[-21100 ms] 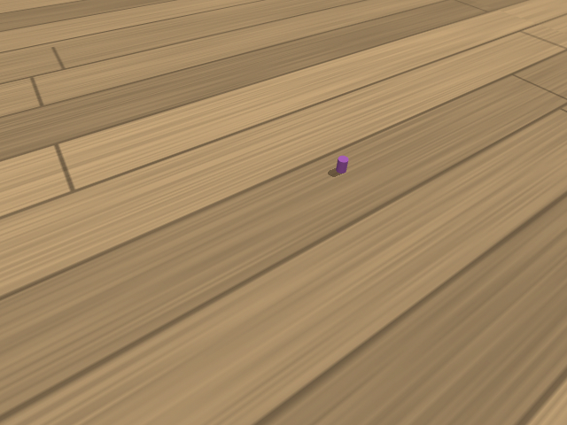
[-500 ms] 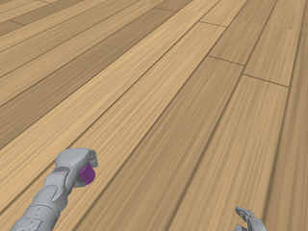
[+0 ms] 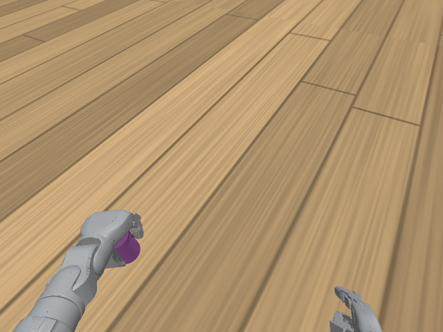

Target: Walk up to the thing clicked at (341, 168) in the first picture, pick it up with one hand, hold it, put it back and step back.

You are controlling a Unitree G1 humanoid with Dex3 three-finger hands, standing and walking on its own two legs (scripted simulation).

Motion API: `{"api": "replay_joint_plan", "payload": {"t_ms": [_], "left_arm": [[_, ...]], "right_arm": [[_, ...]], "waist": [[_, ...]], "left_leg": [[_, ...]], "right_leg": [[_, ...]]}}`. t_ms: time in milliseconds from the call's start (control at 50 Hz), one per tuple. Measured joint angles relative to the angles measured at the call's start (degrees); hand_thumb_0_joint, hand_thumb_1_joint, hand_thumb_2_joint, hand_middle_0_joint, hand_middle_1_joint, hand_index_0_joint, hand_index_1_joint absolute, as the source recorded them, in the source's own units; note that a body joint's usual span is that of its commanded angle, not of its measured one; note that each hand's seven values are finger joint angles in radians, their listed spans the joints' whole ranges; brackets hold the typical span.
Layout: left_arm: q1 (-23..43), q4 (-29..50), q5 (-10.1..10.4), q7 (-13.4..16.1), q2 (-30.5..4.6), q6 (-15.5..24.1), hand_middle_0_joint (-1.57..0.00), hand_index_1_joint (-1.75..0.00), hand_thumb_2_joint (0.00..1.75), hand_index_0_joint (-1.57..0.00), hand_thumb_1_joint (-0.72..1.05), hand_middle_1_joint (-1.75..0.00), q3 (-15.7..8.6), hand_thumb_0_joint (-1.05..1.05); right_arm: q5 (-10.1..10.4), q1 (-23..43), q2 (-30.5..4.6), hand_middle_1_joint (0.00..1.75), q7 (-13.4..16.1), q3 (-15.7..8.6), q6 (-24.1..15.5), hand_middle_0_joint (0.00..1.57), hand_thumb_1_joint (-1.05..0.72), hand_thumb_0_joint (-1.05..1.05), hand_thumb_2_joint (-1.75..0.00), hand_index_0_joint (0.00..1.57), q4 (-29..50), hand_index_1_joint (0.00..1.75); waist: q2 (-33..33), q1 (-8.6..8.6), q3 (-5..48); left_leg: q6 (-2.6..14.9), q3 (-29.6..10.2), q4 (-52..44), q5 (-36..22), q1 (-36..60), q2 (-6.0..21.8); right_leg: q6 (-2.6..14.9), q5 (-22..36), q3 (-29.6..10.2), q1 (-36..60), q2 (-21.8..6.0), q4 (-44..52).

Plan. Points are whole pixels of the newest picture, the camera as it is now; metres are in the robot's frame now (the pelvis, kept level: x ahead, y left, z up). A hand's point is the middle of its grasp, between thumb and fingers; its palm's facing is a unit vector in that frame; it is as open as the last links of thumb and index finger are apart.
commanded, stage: hold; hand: left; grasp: from above
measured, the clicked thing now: (121, 244) +0.31 +0.22 -0.05
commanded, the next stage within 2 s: crouch in 0.60 s
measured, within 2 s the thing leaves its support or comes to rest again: neither
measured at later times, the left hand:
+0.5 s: hand (113, 242) +0.30 +0.23 -0.03, palm faces -0.46 -0.05 -0.89, open 8.0 cm
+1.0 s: hand (119, 254) +0.30 +0.23 -0.08, palm faces -0.48 -0.03 -0.88, open 8.0 cm
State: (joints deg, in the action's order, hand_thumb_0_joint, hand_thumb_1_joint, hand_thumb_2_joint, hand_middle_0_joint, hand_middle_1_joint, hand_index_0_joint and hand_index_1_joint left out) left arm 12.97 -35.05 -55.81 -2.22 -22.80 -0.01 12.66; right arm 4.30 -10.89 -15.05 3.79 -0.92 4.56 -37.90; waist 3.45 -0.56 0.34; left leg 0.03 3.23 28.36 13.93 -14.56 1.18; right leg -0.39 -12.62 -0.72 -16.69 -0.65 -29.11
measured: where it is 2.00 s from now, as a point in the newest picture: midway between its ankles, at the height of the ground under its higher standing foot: outside the picture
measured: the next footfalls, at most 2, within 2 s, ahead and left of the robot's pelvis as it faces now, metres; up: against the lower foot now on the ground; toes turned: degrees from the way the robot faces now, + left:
none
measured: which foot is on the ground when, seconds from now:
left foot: down 0.00-1.00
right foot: down 0.00-1.00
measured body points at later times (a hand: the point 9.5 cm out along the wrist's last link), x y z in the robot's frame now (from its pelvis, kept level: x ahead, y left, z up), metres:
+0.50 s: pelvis +0.02 +0.00 +0.00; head +0.03 -0.02 +0.45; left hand +0.32 +0.23 +0.02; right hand +0.16 -0.25 -0.11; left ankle +0.01 +0.12 -0.74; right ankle +0.03 -0.12 -0.74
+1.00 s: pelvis +0.01 +0.00 +0.00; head +0.05 -0.01 +0.44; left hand +0.32 +0.23 -0.03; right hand +0.16 -0.25 -0.12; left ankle +0.01 +0.12 -0.74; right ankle +0.03 -0.12 -0.74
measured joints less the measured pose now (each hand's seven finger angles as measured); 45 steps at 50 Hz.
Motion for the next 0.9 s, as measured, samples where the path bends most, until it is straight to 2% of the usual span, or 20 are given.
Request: {"api": "replay_joint_plan", "payload": {"t_ms": [160,620,700,780,840,900], "left_arm": [[-0.38,1.7,-0.23,-0.89,-0.07,-0.1,-0.81,-0.59,0.47,-0.81,0.22,-0.61,0.52,-0.01],[0.91,-0.49,-0.87,0.22,-0.15,-0.16,-0.81,-0.59,0.47,-0.81,0.22,-0.61,0.15,-0.01],[0.51,0.1,-0.34,-0.34,0.11,-0.41,-0.81,-0.59,0.47,-0.81,0.22,-0.61,0.0,-0.01],[-0.36,0.28,-0.64,-0.88,0.19,0.12,-0.81,-0.59,0.46,-0.81,0.22,-0.61,-0.39,-0.01],[-0.81,-0.46,-1.24,-0.21,0.29,0.71,-0.81,-0.59,0.47,-0.81,0.22,-0.61,-0.4,-0.01],[-0.55,-2.62,-2.13,1.93,0.62,1.56,-0.81,-0.59,0.47,-0.81,0.22,-0.61,-0.58,-0.01]], "right_arm": [[0.17,0.68,0.2,0.3,0.26,0.18,0.06,0.2,-0.92,0.01,-0.91,0.2,0.03,0.3],[0.18,-0.57,0.26,0.3,-0.04,-0.81,0.94,0.2,-0.92,0.01,-0.91,0.2,-0.8,0.3],[0.24,-0.81,0.22,0.3,-0.18,-0.83,1.28,0.2,-0.92,0.01,-0.91,0.2,-0.39,0.3],[0.3,-0.7,0.25,0.3,-0.21,-0.76,1.64,0.2,-0.92,0.01,-0.91,0.2,0.28,0.3],[0.21,-0.5,0.31,0.3,-0.25,-0.65,1.83,0.2,-0.91,0.01,-0.91,0.2,0.67,0.3],[-0.07,-0.24,0.41,0.3,-0.38,-0.56,1.9,0.2,-0.91,0.01,-0.91,0.2,0.86,0.3]], "waist": [[-0.16,-0.37,-0.31],[-0.23,-0.32,0.22],[-0.17,-0.18,0.43],[-0.25,-0.02,0.41],[-0.5,0.11,0.21],[-0.99,0.22,-0.02]], "left_leg": [[0.02,0.13,-1.09,-0.23,0.99,-0.1],[0.18,0.06,-2.17,0.49,2.14,-0.21],[0.21,0.11,-2.35,0.59,2.46,-0.18],[0.22,0.2,-2.36,0.65,2.48,-0.16],[0.22,0.09,-2.13,0.69,2.16,-0.22],[0.18,-0.19,-1.29,0.84,0.96,-0.29]], "right_leg": [[-0.03,0.13,-0.12,0.83,-0.07,0.82],[-0.24,-0.33,-0.05,2.27,-0.14,2.42],[-0.28,-0.37,-0.1,2.6,-0.11,2.69],[-0.27,-0.43,-0.2,2.55,-0.09,2.65],[-0.26,-0.55,-0.09,2.26,-0.15,2.34],[-0.23,-0.82,0.16,1.15,-0.25,1.47]]}}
